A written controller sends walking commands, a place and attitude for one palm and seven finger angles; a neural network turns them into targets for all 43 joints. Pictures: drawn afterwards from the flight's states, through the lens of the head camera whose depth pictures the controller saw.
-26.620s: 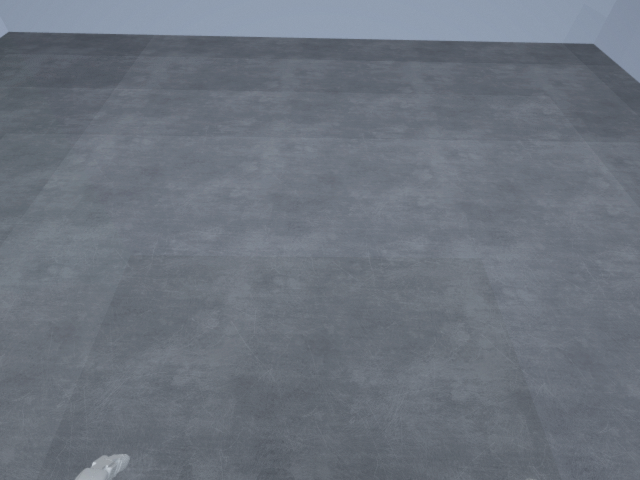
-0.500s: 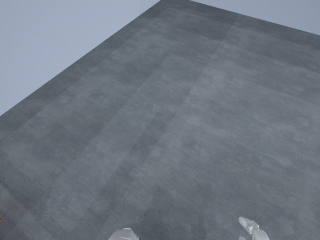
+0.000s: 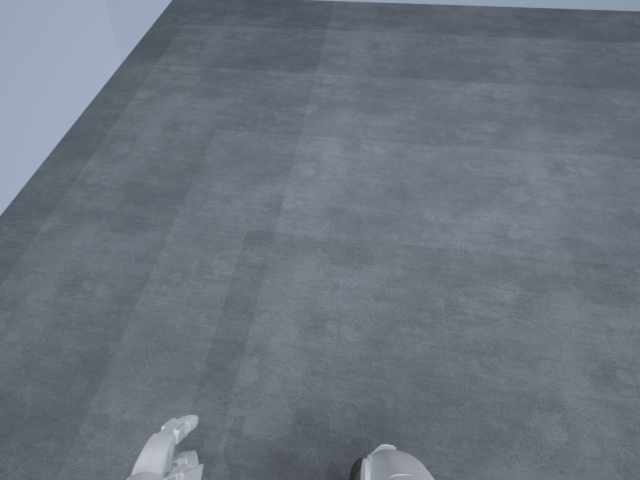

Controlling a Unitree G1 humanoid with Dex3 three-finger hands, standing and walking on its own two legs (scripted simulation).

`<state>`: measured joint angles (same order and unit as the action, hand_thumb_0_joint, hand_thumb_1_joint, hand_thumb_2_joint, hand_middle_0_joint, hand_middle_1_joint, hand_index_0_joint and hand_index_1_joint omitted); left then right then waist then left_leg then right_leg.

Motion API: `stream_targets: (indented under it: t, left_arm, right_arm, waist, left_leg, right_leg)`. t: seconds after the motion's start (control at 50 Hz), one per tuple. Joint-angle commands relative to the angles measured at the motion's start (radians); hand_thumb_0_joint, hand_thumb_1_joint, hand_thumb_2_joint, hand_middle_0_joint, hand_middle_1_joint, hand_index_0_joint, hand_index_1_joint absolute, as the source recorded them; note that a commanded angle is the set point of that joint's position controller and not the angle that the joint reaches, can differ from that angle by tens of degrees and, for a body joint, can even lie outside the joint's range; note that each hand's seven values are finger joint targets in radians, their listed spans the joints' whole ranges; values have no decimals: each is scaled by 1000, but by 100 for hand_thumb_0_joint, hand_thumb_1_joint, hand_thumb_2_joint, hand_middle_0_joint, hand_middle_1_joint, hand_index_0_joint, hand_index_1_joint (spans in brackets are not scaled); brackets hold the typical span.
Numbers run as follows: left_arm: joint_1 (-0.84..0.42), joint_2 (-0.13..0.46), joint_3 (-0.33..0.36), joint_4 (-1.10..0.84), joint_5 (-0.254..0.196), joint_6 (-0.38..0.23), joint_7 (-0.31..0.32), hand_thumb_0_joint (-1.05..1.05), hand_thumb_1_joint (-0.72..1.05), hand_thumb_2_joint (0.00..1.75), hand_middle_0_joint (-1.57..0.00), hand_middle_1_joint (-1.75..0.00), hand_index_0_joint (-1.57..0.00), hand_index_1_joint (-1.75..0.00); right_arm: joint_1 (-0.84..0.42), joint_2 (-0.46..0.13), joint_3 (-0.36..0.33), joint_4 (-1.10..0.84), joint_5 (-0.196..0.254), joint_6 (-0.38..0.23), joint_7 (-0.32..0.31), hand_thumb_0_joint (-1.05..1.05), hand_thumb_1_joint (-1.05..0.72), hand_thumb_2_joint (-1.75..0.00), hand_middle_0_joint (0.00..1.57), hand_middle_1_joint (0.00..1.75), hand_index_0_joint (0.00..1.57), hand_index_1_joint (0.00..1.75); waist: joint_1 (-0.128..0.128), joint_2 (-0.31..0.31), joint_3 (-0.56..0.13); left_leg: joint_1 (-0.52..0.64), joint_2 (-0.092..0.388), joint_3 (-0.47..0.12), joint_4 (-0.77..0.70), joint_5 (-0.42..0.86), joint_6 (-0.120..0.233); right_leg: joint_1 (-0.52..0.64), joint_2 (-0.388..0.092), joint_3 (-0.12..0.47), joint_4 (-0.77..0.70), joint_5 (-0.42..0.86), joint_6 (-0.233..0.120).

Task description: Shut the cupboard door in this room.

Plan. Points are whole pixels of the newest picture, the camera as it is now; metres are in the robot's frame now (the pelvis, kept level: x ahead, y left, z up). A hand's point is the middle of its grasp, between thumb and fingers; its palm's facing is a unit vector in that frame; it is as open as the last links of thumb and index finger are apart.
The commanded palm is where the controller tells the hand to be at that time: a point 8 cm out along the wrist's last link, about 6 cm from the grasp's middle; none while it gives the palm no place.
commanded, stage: walk around to get in front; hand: left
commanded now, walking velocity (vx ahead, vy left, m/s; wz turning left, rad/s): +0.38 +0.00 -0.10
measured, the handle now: out of the picture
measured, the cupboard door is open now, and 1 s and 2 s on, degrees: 85 85 85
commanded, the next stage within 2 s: walk to a spot facing it in 1.66 s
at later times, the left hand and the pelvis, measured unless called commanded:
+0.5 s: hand out of the picture +0.14 +0.17 -0.15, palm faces +0.12 -0.98 -0.17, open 7.4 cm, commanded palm none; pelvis +0.22 +0.01 +0.02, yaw +0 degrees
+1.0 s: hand (238, 217) +0.59 +0.17 -0.13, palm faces -0.15 -0.96 -0.22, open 7.4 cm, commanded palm none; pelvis +0.44 +0.00 +0.02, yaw -7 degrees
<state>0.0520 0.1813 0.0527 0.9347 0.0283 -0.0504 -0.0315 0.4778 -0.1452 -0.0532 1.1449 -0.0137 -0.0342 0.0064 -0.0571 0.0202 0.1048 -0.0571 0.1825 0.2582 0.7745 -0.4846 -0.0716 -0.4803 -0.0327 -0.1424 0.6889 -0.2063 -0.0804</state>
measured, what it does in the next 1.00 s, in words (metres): walks ahead: left foot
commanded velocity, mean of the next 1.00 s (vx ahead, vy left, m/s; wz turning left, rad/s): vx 0.38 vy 0.00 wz -0.07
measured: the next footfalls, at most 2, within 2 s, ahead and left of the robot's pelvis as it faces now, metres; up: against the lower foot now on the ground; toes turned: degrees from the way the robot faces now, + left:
left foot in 0.54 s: +0.37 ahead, +0.13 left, +0.00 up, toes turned +8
right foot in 1.04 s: +0.59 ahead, -0.14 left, +0.00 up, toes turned -16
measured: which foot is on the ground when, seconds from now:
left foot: up 0.00-0.52, down 0.54-1.00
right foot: down 0.00-0.54, up 0.56-1.00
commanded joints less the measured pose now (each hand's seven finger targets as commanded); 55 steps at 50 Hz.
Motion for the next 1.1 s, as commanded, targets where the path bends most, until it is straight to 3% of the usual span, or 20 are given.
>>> stream_targets:
  t: [0.0, 0.04, 0.12, 0.28, 0.42, 0.46, 0.48, 0.5, 0.52, 0.54, 0.58, 0.62, 0.7, 0.92, 0.96, 1.0, 1.02, 1.04, 1.06, 1.08]
  left_arm:
    - [329, 249, 63, 73, -23, -10, 42, 0, 90, 90, -20, -30, -20, -30]
    - [231, 174, 35, 59, -25, -17, 40, 0, 90, 90, -20, -30, -20, -30]
    - [209, 111, 19, 81, -13, -37, 40, 0, 90, 90, -20, -30, -20, -30]
    - [319, 96, 7, 123, -11, -56, 44, 0, 90, 90, -20, -30, -20, -30]
    - [412, 122, 3, 172, -10, -43, 54, 0, 90, 90, -20, -30, -20, -30]
    - [405, 127, 3, 179, -10, -42, 55, 0, 90, 90, -20, -30, -20, -30]
    - [374, 137, 3, 173, -15, -44, 54, 0, 90, 90, -20, -30, -20, -30]
    - [371, 118, 1, 155, -23, -46, 49, 0, 90, 90, -20, -30, -20, -30]
    - [405, 57, -13, 135, -34, -49, 37, 0, 90, 90, -20, -30, -20, -30]
    - [346, 75, -7, 115, -28, -54, 42, 0, 90, 90, -20, -30, -20, -30]
    - [252, 62, 0, 106, -20, -34, 35, 0, 90, 90, -20, -30, -20, -30]
    - [270, 20, 0, 122, -3, -10, 23, 0, 90, 90, -20, -30, -20, -30]
    - [307, -23, 7, 113, 4, 28, 18, 0, 90, 90, -20, -30, -20, -30]
    - [-1, 11, 3, -7, -5, 21, 4, 0, 90, 90, -20, -30, -20, -30]
    - [54, 33, 9, 5, -4, 14, 8, 0, 90, 90, -20, -30, -20, -30]
    - [300, 89, 24, 85, 3, -7, 14, 0, 90, 90, -20, -30, -20, -30]
    - [446, 190, 50, 131, 10, -22, 26, 0, 90, 90, -20, -30, -20, -30]
    - [517, 277, 68, 153, -8, -21, 35, 0, 90, 90, -20, -30, -20, -30]
    - [445, 262, 67, 138, -21, -17, 44, 0, 90, 90, -20, -30, -20, -30]
    - [366, 223, 58, 124, -20, -17, 44, 0, 90, 90, -20, -30, -20, -30]
  right_arm:
    - [-131, -102, -17, -140, 12, -23, -2, 0, -90, -90, 20, 30, 20, 30]
    - [-146, -80, -18, -130, -4, -15, -6, 0, -90, -90, 20, 30, 20, 30]
    - [-75, -52, -16, -100, -16, 13, -3, 0, -90, -90, 20, 30, 20, 30]
    - [-354, -65, -14, -201, -11, 5, 22, 0, -90, -90, 20, 30, 20, 30]
    - [-491, -73, 2, -240, -9, -13, 28, 0, -90, -90, 20, 30, 20, 30]
    - [-383, -91, -6, -206, -13, -21, 15, 0, -90, -90, 20, 30, 20, 30]
    - [-234, -122, -16, -161, -17, -26, 6, 0, -90, -90, 20, 30, 20, 30]
    - [-73, -196, -35, -119, -26, -33, -3, 0, -90, -90, 20, 30, 20, 30]
    - [52, -302, -63, -85, -32, -39, -11, 0, -90, -90, 20, 30, 20, 30]
    - [64, -300, -59, -73, -9, -28, -14, 0, -90, -90, 20, 30, 20, 30]
    - [-103, -207, -42, -116, -4, -34, -17, 0, -90, -90, 20, 30, 20, 30]
    - [-162, -130, -20, -118, -11, -45, -20, 0, -90, -90, 20, 30, 20, 30]
    - [-160, -93, -20, -109, -7, -59, -21, 0, -90, -90, 20, 30, 20, 30]
    - [-4, -138, -25, -43, -16, -52, -23, 0, -90, -90, 20, 30, 20, 30]
    - [-11, -149, -28, -35, -15, -47, -23, 0, -90, -90, 20, 30, 20, 30]
    - [-35, -155, -24, -39, -6, -45, -21, 0, -90, -90, 20, 30, 20, 30]
    - [-26, -115, -18, -54, 5, -45, -8, 0, -90, -90, 20, 30, 20, 30]
    - [-29, -78, -7, -91, 10, -42, -6, 0, -90, -90, 20, 30, 20, 30]
    - [-76, -112, -16, -103, 16, -31, -11, 0, -90, -90, 20, 30, 20, 30]
    - [-131, -88, -18, -95, 12, -27, -6, 0, -90, -90, 20, 30, 20, 30]
  waist:
    - [168, -155, -214]
    - [99, -21, -114]
    - [32, -110, -95]
    - [82, -105, 13]
    - [116, -119, -7]
    - [58, -96, -61]
    - [-16, -75, -140]
    - [-77, 18, -259]
    - [-94, 252, -378]
    - [-90, 200, -367]
    - [-38, 86, -128]
    - [25, 39, -19]
    - [80, 68, -22]
    - [16, 81, 27]
    - [50, 79, -7]
    - [164, -1, -153]
    - [221, -188, -272]
    - [203, -331, -330]
    - [187, -216, -278]
    - [170, -175, -198]
  left_leg:
    - [-562, -43, -229, 629, 50, 49]
    - [-527, -2, -245, 546, 152, 46]
    - [-471, -8, -217, 414, 228, 22]
    - [-614, -11, -205, 130, 325, 13]
    - [-508, -91, -132, -125, 271, 63]
    - [-317, -143, -92, -198, 269, 87]
    - [-107, -157, -93, -258, 348, 105]
    - [183, -32, -227, -267, 465, 156]
    - [448, 262, -596, -294, 638, 290]
    - [403, 315, -654, -377, 678, 337]
    - [96, 263, -547, -486, 401, 294]
    - [-93, 192, -412, -547, 333, 235]
    - [-186, 117, -244, -606, 343, 210]
    - [27, 133, -151, -539, 620, 199]
    - [39, 137, -134, -441, 783, 183]
    - [-38, 70, -74, -129, 863, 128]
    - [-271, -15, -21, 159, 549, 85]
    - [-492, -157, -89, 436, -73, 51]
    - [-528, -107, -212, 551, -54, 78]
    - [-554, -69, -239, 591, 33, 80]
  right_leg:
    - [564, -358, 514, -354, 211, -136]
    - [367, -293, 391, -374, 187, -92]
    - [247, -215, 240, -443, 186, -63]
    - [364, -227, 229, -488, 248, -91]
    - [550, -228, 184, -395, 564, -67]
    - [519, -211, 150, -246, 757, -47]
    - [446, -179, 108, -78, 770, -16]
    - [249, -113, 64, 145, 553, 30]
    - [-51, 26, 26, 490, -168, 68]
    - [-122, 19, 126, 634, -355, 49]
    - [-175, -70, 155, 665, -226, 61]
    - [-113, -106, 155, 592, -157, 71]
    - [-82, -119, 121, 491, -27, 97]
    - [-72, -75, 23, -16, 31, 80]
    - [44, -41, 3, -78, -13, 53]
    - [401, -5, -7, -197, 64, 26]
    - [663, -220, 230, -227, 84, -32]
    - [777, -426, 598, -319, 230, -136]
    - [698, -440, 570, -361, 199, -163]
    - [584, -399, 499, -380, 118, -125]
